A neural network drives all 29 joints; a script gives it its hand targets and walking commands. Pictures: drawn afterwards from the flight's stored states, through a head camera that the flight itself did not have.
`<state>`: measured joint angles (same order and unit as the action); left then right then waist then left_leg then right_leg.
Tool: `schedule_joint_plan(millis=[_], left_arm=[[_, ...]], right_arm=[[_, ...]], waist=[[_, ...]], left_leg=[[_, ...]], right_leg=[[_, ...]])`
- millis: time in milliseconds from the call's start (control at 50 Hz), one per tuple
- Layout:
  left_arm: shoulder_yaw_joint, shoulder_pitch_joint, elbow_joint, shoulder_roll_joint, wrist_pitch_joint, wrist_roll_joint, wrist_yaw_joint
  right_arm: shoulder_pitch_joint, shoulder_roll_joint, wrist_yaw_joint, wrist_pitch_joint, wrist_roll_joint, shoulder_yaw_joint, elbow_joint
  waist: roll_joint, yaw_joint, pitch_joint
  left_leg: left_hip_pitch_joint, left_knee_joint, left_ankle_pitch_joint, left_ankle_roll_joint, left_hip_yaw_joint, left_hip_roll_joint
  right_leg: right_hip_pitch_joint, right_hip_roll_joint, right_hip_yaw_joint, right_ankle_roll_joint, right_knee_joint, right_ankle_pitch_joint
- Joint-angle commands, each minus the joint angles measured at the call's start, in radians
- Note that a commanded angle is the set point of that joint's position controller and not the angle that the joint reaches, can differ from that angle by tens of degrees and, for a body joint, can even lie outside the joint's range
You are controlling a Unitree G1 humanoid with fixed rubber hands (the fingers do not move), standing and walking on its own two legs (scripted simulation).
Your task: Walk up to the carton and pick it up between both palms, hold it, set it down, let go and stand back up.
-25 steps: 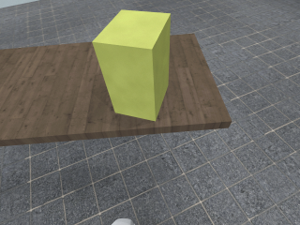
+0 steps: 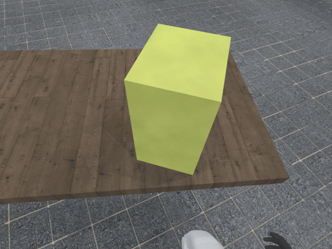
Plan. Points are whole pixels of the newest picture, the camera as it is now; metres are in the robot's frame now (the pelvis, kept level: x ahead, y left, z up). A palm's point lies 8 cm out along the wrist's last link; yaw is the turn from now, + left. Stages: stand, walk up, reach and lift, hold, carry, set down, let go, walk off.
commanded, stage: walk up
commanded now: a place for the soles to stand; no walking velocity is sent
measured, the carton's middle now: (177, 107) +0.42 -0.03 +0.10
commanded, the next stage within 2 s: none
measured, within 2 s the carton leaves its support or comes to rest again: neither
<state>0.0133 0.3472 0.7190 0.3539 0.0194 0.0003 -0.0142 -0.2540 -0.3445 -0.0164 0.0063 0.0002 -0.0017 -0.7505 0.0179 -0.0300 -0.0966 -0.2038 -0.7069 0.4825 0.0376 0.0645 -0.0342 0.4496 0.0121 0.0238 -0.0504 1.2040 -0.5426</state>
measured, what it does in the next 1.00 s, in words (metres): steps on the spot: right foot, then left foot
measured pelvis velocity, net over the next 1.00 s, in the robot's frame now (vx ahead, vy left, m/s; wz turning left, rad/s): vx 0.05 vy -0.01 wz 0.08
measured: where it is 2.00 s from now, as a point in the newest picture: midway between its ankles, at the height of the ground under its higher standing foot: outside the picture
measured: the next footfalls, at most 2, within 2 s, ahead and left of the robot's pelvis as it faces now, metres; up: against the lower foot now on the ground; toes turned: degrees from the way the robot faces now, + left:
right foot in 0.14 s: +0.18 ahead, -0.11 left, +0.00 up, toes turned -1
left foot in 0.44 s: +0.08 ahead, +0.14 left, +0.00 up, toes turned -7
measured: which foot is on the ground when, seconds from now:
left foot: down 0.00-0.14, up 0.16-0.42, down 0.44-0.82, up 0.84-1.00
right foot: up 0.00-0.12, down 0.14-0.48, up 0.50-0.76, down 0.78-1.00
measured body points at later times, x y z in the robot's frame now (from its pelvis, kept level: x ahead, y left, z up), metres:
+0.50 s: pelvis +0.07 +0.02 -0.02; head +0.15 +0.04 +0.42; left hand +0.19 +0.31 -0.15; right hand +0.17 -0.27 -0.13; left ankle +0.04 +0.14 -0.72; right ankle +0.13 -0.11 -0.71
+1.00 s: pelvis +0.05 -0.01 -0.01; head +0.13 -0.01 +0.43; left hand +0.16 +0.29 -0.12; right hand +0.19 -0.29 -0.14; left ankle -0.01 +0.15 -0.66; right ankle +0.12 -0.11 -0.72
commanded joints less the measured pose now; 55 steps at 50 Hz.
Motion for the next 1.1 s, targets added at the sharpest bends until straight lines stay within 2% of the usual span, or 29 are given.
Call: schedule_joint_plan(millis=[0,40,80,100,120,140,180,220,300,360,400,420,440,460,500,540,620,680,720,740,760,780,800,880,980,1020,1040,1060,1080], left_arm=[[0.061,-0.205,-0.181,0.171,0.054,0.019,0.004],[0.06,-0.125,-0.117,0.165,0.048,0.01,-0.008],[0.093,0.071,-0.034,0.226,0.033,0.008,-0.028],[0.116,0.116,-0.032,0.297,0.026,0.018,-0.042],[0.116,0.082,-0.063,0.312,0.017,0.01,-0.054],[0.107,-0.007,-0.089,0.289,0.014,0.004,-0.061],[0.083,-0.079,-0.094,0.242,0.012,0.011,-0.059],[0.076,-0.119,-0.105,0.229,0.011,0.008,-0.059],[0.083,-0.098,-0.09,0.247,-0.001,0.013,-0.053],[0.082,-0.173,-0.084,0.254,-0.026,0.0,-0.039],[0.073,-0.252,-0.091,0.259,-0.045,-0.024,-0.028],[0.062,-0.252,-0.096,0.234,-0.049,-0.039,-0.028],[0.064,-0.302,-0.105,0.222,-0.06,-0.034,-0.033],[0.08,-0.329,-0.111,0.24,-0.074,-0.027,-0.044],[0.087,-0.314,-0.09,0.236,-0.072,-0.023,-0.042],[0.078,-0.288,-0.059,0.219,-0.061,-0.02,-0.035],[0.082,-0.301,-0.055,0.221,-0.053,-0.024,-0.027],[0.08,-0.247,-0.039,0.211,-0.04,-0.023,-0.026],[0.084,-0.167,-0.007,0.216,-0.024,-0.016,-0.028],[0.101,-0.115,0.009,0.282,-0.019,-0.007,-0.029],[0.117,-0.074,0.011,0.331,-0.019,-0.005,-0.031],[0.115,-0.1,-0.011,0.327,-0.019,-0.001,-0.032],[0.112,-0.12,-0.039,0.317,-0.014,0.016,-0.033],[0.105,-0.184,-0.078,0.27,-0.01,0.02,-0.029],[0.106,-0.162,-0.069,0.278,-0.025,0.025,-0.022],[0.103,-0.229,-0.08,0.295,-0.041,0.004,-0.017],[0.096,-0.264,-0.08,0.286,-0.043,-0.009,-0.013],[0.086,-0.269,-0.085,0.251,-0.047,-0.018,-0.011],[0.079,-0.269,-0.095,0.221,-0.052,-0.029,-0.013]], right_arm=[[-0.131,-0.246,-0.04,0.007,0.037,-0.099,0.096],[-0.023,-0.225,-0.033,-0.002,0.019,-0.089,0.107],[0.017,-0.203,-0.022,-0.005,-0.011,-0.081,0.103],[-0.007,-0.153,-0.022,0.001,-0.028,-0.06,0.116],[-0.076,-0.154,-0.03,-0.008,-0.029,-0.054,0.102],[-0.073,-0.234,-0.044,-0.032,-0.018,-0.078,0.081],[-0.057,-0.252,-0.048,-0.048,-0.009,-0.094,0.064],[-0.075,-0.224,-0.044,-0.048,-0.005,-0.091,0.052],[-0.007,-0.198,-0.044,-0.031,-0.007,-0.078,0.065],[-0.06,-0.219,-0.044,-0.012,-0.007,-0.082,0.015],[-0.072,-0.267,-0.044,0.001,-0.001,-0.099,-0.008],[-0.019,-0.341,-0.042,0.0,0.014,-0.117,0.016],[0.015,-0.384,-0.037,-0.006,0.01,-0.128,0.028],[-0.018,-0.385,-0.04,-0.004,0.013,-0.127,0.043],[-0.015,-0.339,-0.049,-0.004,0.018,-0.13,0.065],[-0.008,-0.295,-0.052,-0.017,0.025,-0.123,0.083],[-0.018,-0.289,-0.052,-0.025,0.024,-0.12,0.08],[0.046,-0.285,-0.05,-0.031,0.021,-0.114,0.095],[0.132,-0.288,-0.042,-0.037,0.013,-0.112,0.104],[0.147,-0.267,-0.039,-0.034,-0.007,-0.11,0.113],[0.13,-0.223,-0.039,-0.034,-0.019,-0.099,0.11],[0.111,-0.209,-0.048,-0.049,-0.007,-0.095,0.109],[0.107,-0.231,-0.056,-0.066,0.008,-0.106,0.099],[0.052,-0.231,-0.038,-0.051,0.009,-0.11,0.083],[0.07,-0.216,-0.018,-0.037,-0.002,-0.102,0.056],[-0.006,-0.217,-0.014,-0.032,0.001,-0.108,0.021],[-0.021,-0.234,-0.015,-0.025,0.011,-0.115,0.008],[-0.012,-0.282,-0.013,-0.022,0.027,-0.129,0.012],[0.066,-0.347,-0.012,-0.022,0.029,-0.138,0.049]], waist=[[-0.155,-0.074,-0.063],[-0.188,0.01,-0.055],[-0.081,0.145,0.131],[0.093,0.182,0.251],[0.131,0.142,0.342],[0.021,0.117,0.298],[0.017,0.085,0.159],[0.068,0.063,0.12],[0.085,0.092,0.137],[0.109,0.035,0.177],[0.072,-0.008,0.187],[-0.055,0.008,0.184],[-0.189,-0.015,0.152],[-0.257,-0.056,0.115],[-0.19,-0.044,0.099],[-0.207,-0.033,0.096],[-0.211,-0.043,0.122],[-0.196,-0.006,0.151],[-0.155,0.061,0.176],[-0.046,0.094,0.238],[0.106,0.123,0.282],[0.128,0.109,0.249],[0.06,0.103,0.193],[0.072,0.065,0.09],[0.143,0.073,0.129],[0.152,0.011,0.151],[0.131,-0.011,0.149],[0.01,-0.018,0.132],[-0.197,0.005,0.077]], left_leg=[[0.195,0.211,-0.965,0.207,0.254,0.214],[-0.004,0.147,-0.861,0.113,0.157,0.123],[-0.104,-0.14,-0.697,0.029,0.099,0.082],[-0.246,-0.455,-0.442,-0.046,0.066,0.002],[-0.248,-0.57,0.13,-0.082,0.088,-0.087],[-0.216,-0.597,0.176,-0.047,0.148,-0.029],[-0.245,-0.616,0.114,-0.043,0.168,-0.009],[-0.266,-0.57,0.132,-0.052,0.164,0.004],[-0.283,-0.327,0.195,-0.056,0.154,0.018],[-0.151,0.017,0.068,-0.049,0.08,0.047],[0.018,0.183,-0.445,-0.042,0.135,0.105],[0.061,0.182,-0.801,-0.004,0.323,0.226],[0.077,0.205,-1.065,0.07,0.468,0.302],[0.063,0.189,-1.189,0.153,0.552,0.356],[0.172,0.128,-1.264,0.164,0.467,0.307],[0.265,0.075,-1.358,0.116,0.375,0.233],[0.285,0.099,-1.274,0.089,0.443,0.223],[0.19,0.059,-1.169,0.092,0.372,0.202],[0.037,-0.041,-1.0,0.045,0.264,0.143],[-0.081,-0.192,-0.814,-0.011,0.2,0.073],[-0.19,-0.441,-0.423,-0.065,0.058,-0.04],[-0.272,-0.528,0.186,-0.061,0.033,-0.087],[-0.251,-0.612,0.226,-0.046,0.107,-0.054],[-0.301,-0.57,0.193,-0.043,0.125,-0.028],[-0.151,-0.138,0.179,-0.034,0.039,0.022],[0.011,0.048,-0.054,-0.009,-0.007,0.022],[0.101,0.102,-0.209,0.004,0.026,0.036],[0.083,0.191,-0.249,0.034,0.198,0.115],[-0.016,0.321,-0.365,0.087,0.48,0.264]], right_leg=[[0.214,-0.058,-0.009,0.05,-0.365,0.097],[-0.089,-0.021,0.027,0.041,-0.584,0.331],[-0.501,-0.068,-0.02,-0.001,-0.698,0.721],[-0.661,-0.28,-0.294,-0.1,-0.687,1.027],[-0.65,-0.464,-0.519,-0.217,-0.702,1.181],[-0.517,-0.47,-0.509,-0.281,-0.712,1.041],[-0.401,-0.41,-0.433,-0.238,-0.725,0.899],[-0.375,-0.371,-0.348,-0.228,-0.674,1.027],[-0.431,-0.363,-0.307,-0.228,-0.597,1.083],[-0.403,-0.319,-0.235,-0.15,-0.498,1.082],[-0.249,-0.234,-0.148,-0.046,-0.38,0.894],[-0.125,-0.142,-0.063,0.003,-0.287,0.666],[0.015,-0.017,-0.014,0.029,-0.22,0.105],[0.041,0.013,-0.059,0.035,-0.117,-0.143],[0.105,0.003,-0.094,0.018,-0.068,-0.11],[0.16,-0.018,-0.071,0.014,-0.155,-0.076],[0.088,-0.01,-0.063,0.027,-0.297,-0.059],[-0.048,-0.016,-0.056,0.006,-0.441,0.023],[-0.261,-0.052,-0.055,-0.021,-0.664,0.343],[-0.429,-0.151,-0.162,-0.069,-0.665,0.697],[-0.52,-0.351,-0.293,-0.179,-0.654,1.046],[-0.468,-0.491,-0.42,-0.287,-0.699,1.143],[-0.33,-0.524,-0.439,-0.327,-0.732,0.995],[-0.318,-0.385,-0.263,-0.254,-0.661,0.963],[-0.299,-0.348,-0.229,-0.175,-0.629,0.789],[-0.189,-0.329,-0.182,-0.122,-0.569,0.701],[-0.084,-0.315,-0.178,-0.086,-0.512,0.611],[-0.013,-0.245,-0.13,-0.046,-0.403,0.483],[0.057,-0.086,-0.022,0.008,-0.254,0.208]])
